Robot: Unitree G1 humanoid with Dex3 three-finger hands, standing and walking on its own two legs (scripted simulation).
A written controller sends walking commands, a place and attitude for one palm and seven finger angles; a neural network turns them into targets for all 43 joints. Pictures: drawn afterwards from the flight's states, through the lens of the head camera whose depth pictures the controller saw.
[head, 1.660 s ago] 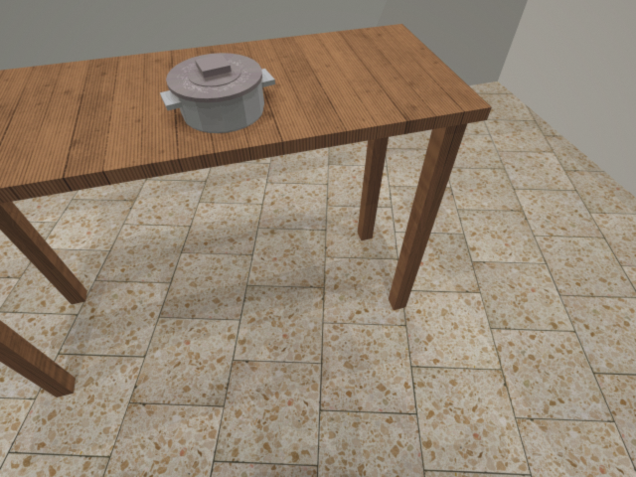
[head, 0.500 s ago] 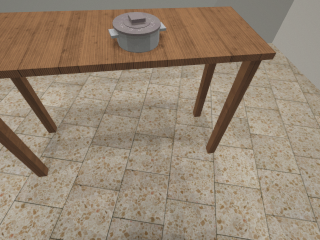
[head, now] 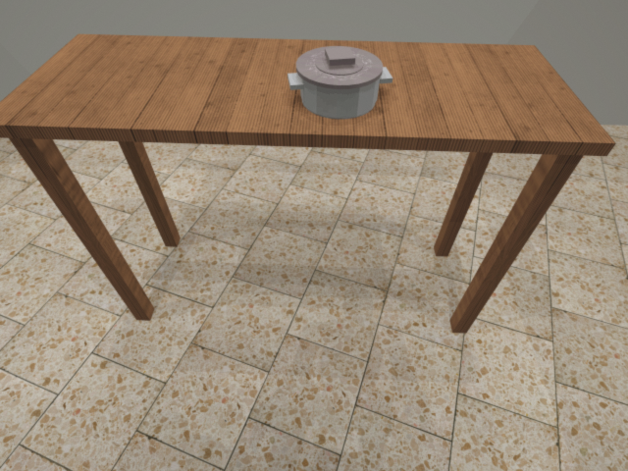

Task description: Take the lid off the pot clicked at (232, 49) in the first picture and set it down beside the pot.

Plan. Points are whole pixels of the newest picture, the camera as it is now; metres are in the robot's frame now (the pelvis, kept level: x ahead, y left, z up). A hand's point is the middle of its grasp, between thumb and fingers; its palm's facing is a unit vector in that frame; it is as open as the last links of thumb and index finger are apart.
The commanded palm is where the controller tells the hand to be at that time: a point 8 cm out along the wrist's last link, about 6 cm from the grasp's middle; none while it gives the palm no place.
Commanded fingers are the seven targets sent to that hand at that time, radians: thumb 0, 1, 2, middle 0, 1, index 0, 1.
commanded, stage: take the last steps up to it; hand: left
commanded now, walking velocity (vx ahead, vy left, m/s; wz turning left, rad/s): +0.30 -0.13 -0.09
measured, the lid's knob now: (339, 56) +0.82 +0.02 +0.15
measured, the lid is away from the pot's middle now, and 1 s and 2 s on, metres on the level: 0.00 0.00 0.00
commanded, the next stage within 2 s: come to a stop and stand still in 0.84 s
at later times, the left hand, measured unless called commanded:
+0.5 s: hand (248, 432) +0.21 +0.13 -0.18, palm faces -0.02 -0.97 -0.23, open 7.4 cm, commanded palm none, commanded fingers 0.00 0.90 0.90 -0.20 -0.30 -0.20 -0.30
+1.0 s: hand (283, 350) +0.35 +0.09 -0.17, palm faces +0.00 -0.99 -0.17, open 7.4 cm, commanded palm none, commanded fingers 0.00 0.90 0.90 -0.20 -0.30 -0.20 -0.30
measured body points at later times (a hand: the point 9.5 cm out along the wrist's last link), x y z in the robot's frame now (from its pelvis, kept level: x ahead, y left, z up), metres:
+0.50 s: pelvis +0.13 -0.07 -0.03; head +0.17 -0.08 +0.42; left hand +0.21 +0.18 -0.17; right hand +0.05 -0.30 -0.18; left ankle +0.01 +0.09 -0.67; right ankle +0.20 -0.18 -0.74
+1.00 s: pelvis +0.30 -0.09 +0.00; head +0.34 -0.08 +0.45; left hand +0.35 +0.14 -0.16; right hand +0.30 -0.32 -0.14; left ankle +0.28 +0.01 -0.74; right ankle +0.32 -0.23 -0.69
